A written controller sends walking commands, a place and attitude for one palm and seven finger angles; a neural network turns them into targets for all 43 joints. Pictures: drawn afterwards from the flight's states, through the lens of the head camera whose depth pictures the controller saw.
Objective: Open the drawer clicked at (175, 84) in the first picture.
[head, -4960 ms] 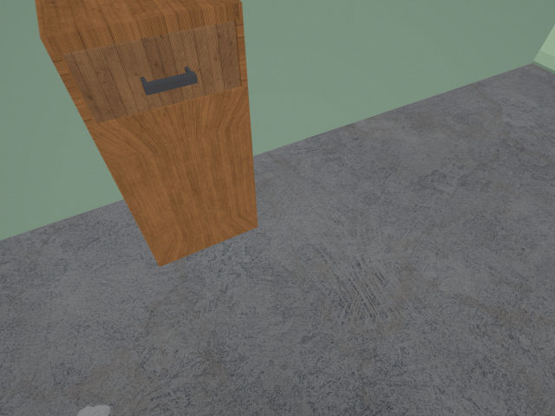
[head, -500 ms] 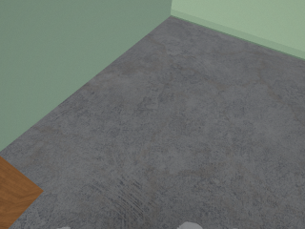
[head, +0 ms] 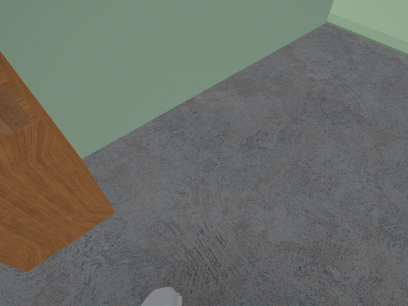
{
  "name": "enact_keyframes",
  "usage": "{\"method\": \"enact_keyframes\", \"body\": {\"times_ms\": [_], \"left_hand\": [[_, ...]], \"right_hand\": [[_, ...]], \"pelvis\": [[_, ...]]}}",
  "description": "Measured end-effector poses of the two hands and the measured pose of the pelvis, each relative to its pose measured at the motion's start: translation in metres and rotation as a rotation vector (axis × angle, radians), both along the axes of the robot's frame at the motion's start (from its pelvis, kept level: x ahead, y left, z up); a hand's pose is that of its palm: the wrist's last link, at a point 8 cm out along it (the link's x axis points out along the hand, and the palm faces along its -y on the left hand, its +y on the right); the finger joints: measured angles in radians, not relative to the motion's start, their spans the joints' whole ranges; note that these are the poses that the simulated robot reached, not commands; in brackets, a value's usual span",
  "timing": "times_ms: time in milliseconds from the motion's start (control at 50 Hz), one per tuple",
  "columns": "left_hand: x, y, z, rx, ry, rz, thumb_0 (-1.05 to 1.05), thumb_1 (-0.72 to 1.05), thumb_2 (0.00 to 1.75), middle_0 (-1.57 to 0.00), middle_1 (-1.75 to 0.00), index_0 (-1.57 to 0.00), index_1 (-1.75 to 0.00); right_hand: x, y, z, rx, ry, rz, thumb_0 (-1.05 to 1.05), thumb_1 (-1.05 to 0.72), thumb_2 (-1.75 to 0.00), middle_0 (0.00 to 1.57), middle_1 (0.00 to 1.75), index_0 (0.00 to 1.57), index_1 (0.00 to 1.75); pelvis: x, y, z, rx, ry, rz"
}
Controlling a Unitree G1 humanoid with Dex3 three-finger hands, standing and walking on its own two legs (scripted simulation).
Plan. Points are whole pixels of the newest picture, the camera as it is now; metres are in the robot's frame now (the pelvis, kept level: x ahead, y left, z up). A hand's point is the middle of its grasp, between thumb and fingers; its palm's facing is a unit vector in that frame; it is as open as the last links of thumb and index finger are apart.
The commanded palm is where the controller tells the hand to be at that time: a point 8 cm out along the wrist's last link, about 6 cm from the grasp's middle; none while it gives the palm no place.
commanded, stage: turn to face it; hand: left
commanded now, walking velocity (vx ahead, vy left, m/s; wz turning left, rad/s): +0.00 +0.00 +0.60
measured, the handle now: out of the picture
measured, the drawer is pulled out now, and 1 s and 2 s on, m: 0.00 0.00 0.00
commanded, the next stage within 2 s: take the last steps up to it in 1.06 s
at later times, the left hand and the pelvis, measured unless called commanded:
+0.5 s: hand out of the picture +0.09 +0.28 -0.15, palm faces +0.28 -0.92 -0.27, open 7.4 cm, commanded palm none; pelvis +0.02 +0.04 +0.00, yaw +17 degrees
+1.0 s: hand out of the picture -0.06 +0.22 -0.18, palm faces +0.57 -0.79 -0.25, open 7.4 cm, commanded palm none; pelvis +0.03 +0.03 -0.01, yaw +34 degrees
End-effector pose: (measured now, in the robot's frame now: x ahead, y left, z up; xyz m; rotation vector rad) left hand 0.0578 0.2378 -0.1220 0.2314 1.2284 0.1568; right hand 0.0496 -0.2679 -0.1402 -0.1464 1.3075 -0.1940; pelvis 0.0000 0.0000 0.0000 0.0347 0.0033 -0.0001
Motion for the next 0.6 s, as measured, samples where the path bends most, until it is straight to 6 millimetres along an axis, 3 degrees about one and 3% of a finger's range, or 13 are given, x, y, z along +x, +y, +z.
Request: {"method": "enact_keyframes", "body": {"times_ms": [160,220,300,400,500,600], "left_hand": [[-0.049,0.05,-0.037,-0.036,0.09,0.159,0.01,0.91,0.9,-0.2,-0.3,-0.21,-0.3],[-0.056,0.069,-0.038,-0.023,0.122,0.199,0.01,0.91,0.9,-0.2,-0.3,-0.2,-0.3],[-0.043,0.084,-0.026,-0.014,0.07,0.231,0.01,0.91,0.9,-0.2,-0.3,-0.2,-0.3],[-0.017,0.092,-0.01,0.004,-0.037,0.253,0.01,0.91,0.9,-0.2,-0.3,-0.2,-0.3],[0.009,0.085,0.002,0.026,-0.12,0.269,0.01,0.91,0.9,-0.2,-0.3,-0.2,-0.3],[0.024,0.067,0.01,0.058,-0.194,0.291,0.01,0.91,0.9,-0.2,-0.3,-0.2,-0.3]], "right_hand": [[0.088,0.044,0.007,-0.065,-0.119,0.199,0.0,-0.91,-0.9,0.2,0.29,0.2,0.3],[0.107,0.062,0.018,-0.074,-0.174,0.238,0.0,-0.91,-0.9,0.2,0.29,0.2,0.3],[0.115,0.078,0.027,-0.076,-0.175,0.277,0.0,-0.91,-0.9,0.2,0.29,0.2,0.3],[0.115,0.089,0.024,-0.047,-0.139,0.313,0.0,-0.91,-0.9,0.2,0.3,0.2,0.3],[0.112,0.086,0.012,-0.013,-0.093,0.329,0.0,-0.91,-0.9,0.21,0.3,0.21,0.3],[0.117,0.069,-0.009,0.019,-0.046,0.349,0.0,-0.91,-0.9,0.21,0.3,0.21,0.3]], "pelvis": [[0.006,0.033,-0.019,-0.022,0.018,0.107],[0.008,0.041,-0.016,-0.032,0.016,0.126],[0.011,0.048,-0.006,-0.051,0.015,0.173],[0.017,0.049,0.0,-0.053,0.013,0.231],[0.025,0.04,-0.001,-0.045,0.008,0.292],[0.036,0.021,-0.01,-0.025,0.008,0.358]]}}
